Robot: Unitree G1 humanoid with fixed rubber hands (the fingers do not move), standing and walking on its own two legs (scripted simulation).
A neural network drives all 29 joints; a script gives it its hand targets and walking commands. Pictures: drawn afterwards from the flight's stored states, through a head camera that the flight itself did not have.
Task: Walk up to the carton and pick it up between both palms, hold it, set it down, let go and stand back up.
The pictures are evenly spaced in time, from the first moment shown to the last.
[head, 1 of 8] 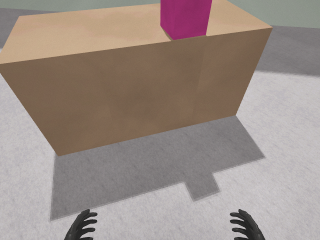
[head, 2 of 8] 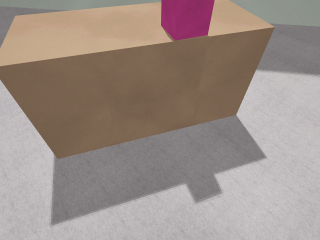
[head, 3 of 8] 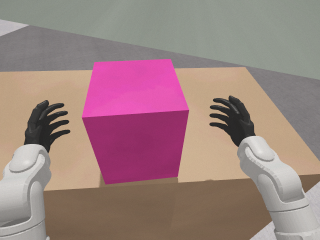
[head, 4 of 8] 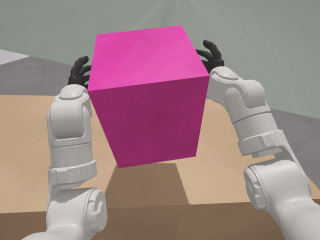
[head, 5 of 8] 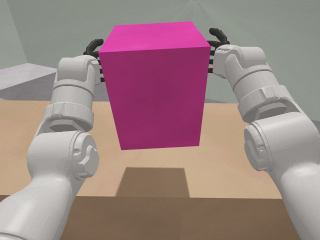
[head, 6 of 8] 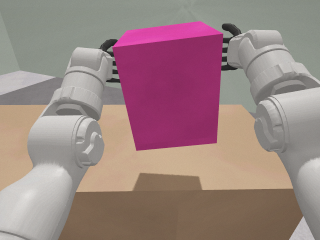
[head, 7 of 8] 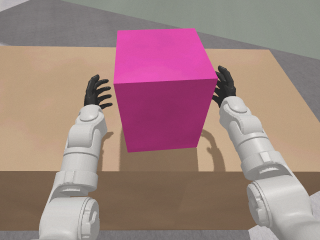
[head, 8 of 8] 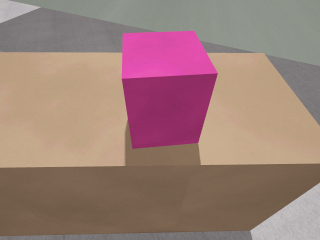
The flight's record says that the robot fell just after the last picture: no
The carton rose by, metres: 0.21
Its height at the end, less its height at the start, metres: +0.00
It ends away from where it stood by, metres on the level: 0.06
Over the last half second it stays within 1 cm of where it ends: yes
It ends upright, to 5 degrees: yes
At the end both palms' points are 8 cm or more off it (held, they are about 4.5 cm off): yes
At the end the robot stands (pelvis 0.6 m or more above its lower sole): yes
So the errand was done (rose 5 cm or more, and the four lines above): yes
